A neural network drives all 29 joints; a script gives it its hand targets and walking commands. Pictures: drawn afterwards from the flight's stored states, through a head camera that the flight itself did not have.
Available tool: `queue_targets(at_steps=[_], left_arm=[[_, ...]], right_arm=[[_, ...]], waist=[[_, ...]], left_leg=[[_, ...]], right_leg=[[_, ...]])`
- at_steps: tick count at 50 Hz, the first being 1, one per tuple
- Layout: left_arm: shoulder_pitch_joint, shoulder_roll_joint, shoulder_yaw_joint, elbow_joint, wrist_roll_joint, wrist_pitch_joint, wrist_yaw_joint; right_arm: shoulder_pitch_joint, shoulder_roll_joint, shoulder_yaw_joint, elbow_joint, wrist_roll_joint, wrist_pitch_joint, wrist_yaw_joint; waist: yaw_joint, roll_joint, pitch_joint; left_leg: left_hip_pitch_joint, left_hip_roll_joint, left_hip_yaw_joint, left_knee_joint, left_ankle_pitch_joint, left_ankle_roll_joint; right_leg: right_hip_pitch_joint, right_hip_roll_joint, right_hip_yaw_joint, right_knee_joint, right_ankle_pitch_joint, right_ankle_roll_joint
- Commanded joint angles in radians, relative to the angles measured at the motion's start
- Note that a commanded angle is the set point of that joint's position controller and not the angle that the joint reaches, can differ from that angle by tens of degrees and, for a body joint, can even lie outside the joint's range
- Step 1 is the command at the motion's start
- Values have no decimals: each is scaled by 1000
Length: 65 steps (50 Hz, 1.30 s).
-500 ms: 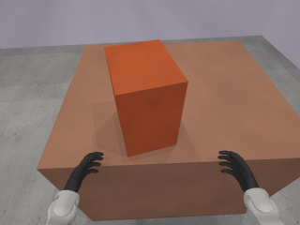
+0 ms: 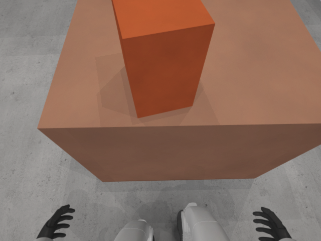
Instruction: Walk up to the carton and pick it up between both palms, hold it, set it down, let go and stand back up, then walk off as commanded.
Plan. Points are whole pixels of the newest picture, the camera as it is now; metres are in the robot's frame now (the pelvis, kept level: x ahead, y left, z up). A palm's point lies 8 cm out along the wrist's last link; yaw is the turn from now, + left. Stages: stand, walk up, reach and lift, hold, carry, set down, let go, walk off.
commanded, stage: walk off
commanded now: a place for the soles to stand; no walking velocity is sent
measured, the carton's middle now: (156, 51) +0.54 +0.03 +0.10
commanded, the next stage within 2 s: none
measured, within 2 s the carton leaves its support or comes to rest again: neither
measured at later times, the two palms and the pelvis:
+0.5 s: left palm out of the picture +0.07 +0.27 -0.09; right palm out of the picture +0.02 -0.31 -0.13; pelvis -0.06 -0.03 +0.00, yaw -2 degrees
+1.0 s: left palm out of the picture -0.04 +0.33 -0.12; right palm out of the picture -0.01 -0.26 -0.09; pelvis -0.13 +0.02 +0.00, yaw +1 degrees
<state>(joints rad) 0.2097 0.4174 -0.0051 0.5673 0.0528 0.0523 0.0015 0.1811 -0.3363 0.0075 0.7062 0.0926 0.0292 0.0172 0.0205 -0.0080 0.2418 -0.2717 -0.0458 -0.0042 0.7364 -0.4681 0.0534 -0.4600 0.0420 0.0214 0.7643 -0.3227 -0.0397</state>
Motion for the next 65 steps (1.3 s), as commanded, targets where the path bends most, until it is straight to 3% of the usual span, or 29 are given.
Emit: queue_targets(at_steps=[1, 3, 6, 11, 16, 17, 18, 19, 20, 21, 22, 23, 25, 33, 35, 37, 38, 39, 40, 41, 42, 43, 44, 47, 51, 56, 59, 63, 65], left_arm=[[-8, 193, 115, 7, -46, -5, 33], [42, 184, 115, 52, -57, 1, 28], [41, 182, 114, 63, -51, -5, 24], [21, 161, 107, 52, -52, -15, 21], [50, 147, 110, 66, -43, -27, 17], [84, 146, 113, 77, -33, -31, 16], [132, 145, 118, 89, -28, -38, 16], [163, 200, 126, 85, -22, -45, 20], [134, 278, 135, 67, -21, -41, 20], [116, 297, 137, 69, -24, -36, 28], [80, 265, 129, 50, -30, -37, 35], [45, 242, 130, 41, -33, -37, 40], [20, 215, 126, 42, -36, -32, 41], [55, 236, 130, 55, -35, -30, 44], [37, 244, 126, 63, -36, -31, 42], [-21, 260, 124, 62, -43, -28, 38], [-65, 251, 115, 54, -52, -25, 30], [-25, 207, 104, 87, -59, -19, 25], [9, 154, 95, 82, -71, -18, 25], [-55, 200, 117, 58, -60, -14, 37], [-50, 224, 122, 71, -55, -15, 43], [-13, 220, 119, 102, -63, -14, 43], [17, 210, 114, 122, -68, -13, 45], [59, 211, 115, 125, -65, -11, 41], [48, 215, 119, 99, -57, -14, 36], [73, 203, 121, 83, -52, -15, 35], [90, 187, 121, 79, -50, -15, 32], [95, 181, 127, 79, -43, -19, 20], [134, 182, 134, 88, -32, -23, 14]], right_arm=[[12, -344, -133, -117, -141, -34, -45], [-19, -306, -124, -110, -150, -31, -53], [41, -283, -131, -103, -140, -27, -53], [148, -282, -150, -100, -144, -25, -61], [116, -301, -149, -95, -141, -17, -58], [84, -300, -146, -99, -134, -14, -51], [47, -302, -138, -104, -126, -11, -45], [55, -277, -125, -99, -117, -12, -43], [41, -234, -111, -90, -111, -9, -45], [12, -261, -121, -87, -117, -5, -62], [16, -273, -124, -65, -115, -6, -65], [37, -272, -125, -56, -114, -8, -65], [97, -275, -131, -46, -114, -12, -66], [67, -271, -132, -53, -117, -11, -56], [74, -275, -138, -44, -117, -16, -53], [147, -274, -143, -15, -123, -20, -44], [206, -273, -146, 1, -129, -27, -40], [211, -289, -160, 7, -137, -30, -38], [155, -359, -165, -15, -147, -29, -40], [135, -408, -161, -40, -131, -32, -38], [103, -385, -154, -60, -127, -38, -44], [61, -355, -146, -67, -125, -38, -53], [21, -335, -144, -72, -128, -35, -54], [15, -309, -145, -99, -123, -32, -49], [84, -297, -154, -125, -116, -35, -57], [139, -288, -155, -134, -115, -35, -61], [104, -300, -154, -133, -114, -30, -61], [81, -320, -159, -134, -125, -21, -60], [38, -339, -159, -137, -123, -15, -59]], waist=[[-15, 67, -214], [3, 86, -166], [-27, 85, -219], [-66, 102, -339], [-33, 107, -360], [4, 75, -369], [50, 43, -379], [75, -126, -403], [70, -275, -387], [86, -215, -365], [62, -139, -315], [44, -91, -303], [36, -130, -294], [62, -99, -254], [52, -137, -244], [-7, -132, -251], [-63, -134, -252], [-60, -10, -234], [-31, 237, -198], [-66, 188, -204], [-56, 125, -200], [-32, 72, -186], [-14, 82, -171], [-20, 127, -183], [-55, 73, -235], [-63, 83, -294], [-48, 104, -272], [-37, 147, -279], [5, 174, -307]], left_leg=[[38, 397, -412, -297, 631, 227], [54, 332, -300, -266, 643, 204], [220, 334, -320, -193, 774, 224], [438, 332, -319, -113, 926, 223], [334, 317, -247, -51, 961, 192], [244, 287, -207, -15, 917, 160], [84, 224, -129, 53, 775, 100], [-143, 102, -60, 174, 462, 32], [-289, -110, -21, 289, -150, -20], [-250, -109, -148, 432, -206, -26], [-272, -116, -171, 469, -170, -27], [-296, -116, -194, 487, -138, -26], [-324, -102, -199, 500, -93, -37], [-304, -34, -194, 344, -111, -57], [-247, 3, -185, 226, -128, -40], [-74, 43, -145, -2, -38, -12], [103, 60, -113, -169, 89, 14], [186, 102, -193, -261, 233, 20], [188, 280, -457, -282, 532, 80], [102, 374, -598, -295, 671, 161], [88, 369, -594, -281, 704, 152], [92, 331, -490, -243, 771, 132], [88, 297, -427, -231, 757, 117], [141, 289, -414, -247, 702, 108], [252, 314, -434, -205, 783, 156], [297, 322, -424, -164, 851, 185], [207, 330, -395, -161, 784, 227], [131, 350, -393, -158, 781, 234], [30, 322, -347, -101, 739, 189]], right_leg=[[-84, 80, 179, 495, -271, 5], [-98, 89, 187, 544, -232, 16], [-151, 86, 186, 557, -254, 33], [-202, 36, 167, 336, -289, 22], [-30, -41, 59, -22, -216, 6], [88, -48, 32, -158, -113, -8], [276, -58, 45, -298, 123, -23], [439, -162, 257, -341, 429, -56], [429, -355, 560, -354, 607, -161], [368, -373, 584, -292, 698, -258], [356, -345, 497, -268, 685, -238], [366, -318, 443, -248, 670, -213], [405, -288, 353, -219, 655, -189], [420, -337, 411, -194, 551, -225], [378, -336, 398, -168, 594, -216], [249, -319, 343, -109, 581, -176], [96, -272, 257, -73, 506, -114], [-6, -176, 191, 4, 216, -46], [-157, 32, 77, 189, -279, 11], [-127, 90, 138, 374, -353, 21], [-102, 98, 209, 449, -322, 11], [-110, 110, 239, 483, -291, 10], [-115, 118, 254, 511, -260, 12], [-122, 128, 252, 575, -227, 31], [-167, 115, 249, 597, -220, 34], [-150, 86, 222, 525, -242, 29], [-93, 58, 178, 456, -244, 29], [7, -5, 98, 250, -287, 16], [149, -56, 69, 45, -236, -6]])
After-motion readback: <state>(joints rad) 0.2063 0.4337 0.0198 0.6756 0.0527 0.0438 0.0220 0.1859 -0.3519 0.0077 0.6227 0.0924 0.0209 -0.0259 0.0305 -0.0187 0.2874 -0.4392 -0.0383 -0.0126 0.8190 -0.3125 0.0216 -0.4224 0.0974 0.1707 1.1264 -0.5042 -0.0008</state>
